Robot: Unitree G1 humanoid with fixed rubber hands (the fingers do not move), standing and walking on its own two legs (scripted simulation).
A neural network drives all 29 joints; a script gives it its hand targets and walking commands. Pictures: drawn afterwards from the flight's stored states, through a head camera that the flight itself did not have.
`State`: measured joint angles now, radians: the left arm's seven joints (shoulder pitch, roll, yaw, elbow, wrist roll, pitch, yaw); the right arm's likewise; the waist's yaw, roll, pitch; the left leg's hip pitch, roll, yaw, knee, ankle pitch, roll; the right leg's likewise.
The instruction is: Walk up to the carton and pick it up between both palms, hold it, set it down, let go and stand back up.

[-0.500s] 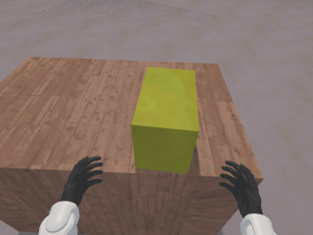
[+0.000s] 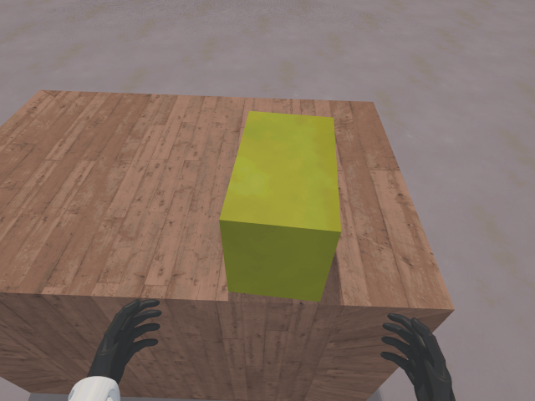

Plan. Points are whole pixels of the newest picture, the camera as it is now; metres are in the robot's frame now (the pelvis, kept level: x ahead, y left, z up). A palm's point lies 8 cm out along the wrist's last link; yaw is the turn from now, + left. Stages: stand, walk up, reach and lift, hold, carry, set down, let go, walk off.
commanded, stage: set down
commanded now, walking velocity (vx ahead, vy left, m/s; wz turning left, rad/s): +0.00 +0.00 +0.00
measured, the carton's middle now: (282, 201) +0.47 +0.03 +0.03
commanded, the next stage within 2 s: let go in 1.20 s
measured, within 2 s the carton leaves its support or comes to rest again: neither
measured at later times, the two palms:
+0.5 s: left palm (117, 388) +0.15 +0.23 -0.03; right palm out of the picture +0.16 -0.19 -0.02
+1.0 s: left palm (129, 393) +0.15 +0.23 -0.06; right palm out of the picture +0.15 -0.22 -0.06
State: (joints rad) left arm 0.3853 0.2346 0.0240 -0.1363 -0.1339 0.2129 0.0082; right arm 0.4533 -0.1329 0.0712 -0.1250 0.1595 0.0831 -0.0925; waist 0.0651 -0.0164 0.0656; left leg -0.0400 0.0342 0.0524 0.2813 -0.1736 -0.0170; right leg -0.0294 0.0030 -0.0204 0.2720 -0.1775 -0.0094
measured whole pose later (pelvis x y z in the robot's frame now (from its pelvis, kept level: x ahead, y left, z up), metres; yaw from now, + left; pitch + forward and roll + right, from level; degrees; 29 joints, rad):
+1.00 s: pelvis -0.01 +0.00 +0.00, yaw -1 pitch -4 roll +0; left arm 0.24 0.21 0.00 0.37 -0.03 0.14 0.02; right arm 0.26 -0.17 -0.01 0.48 0.01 -0.11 0.01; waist 0.03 -0.01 0.09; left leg -0.07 0.04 0.06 0.33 -0.19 -0.02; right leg -0.07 0.01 -0.01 0.33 -0.20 -0.01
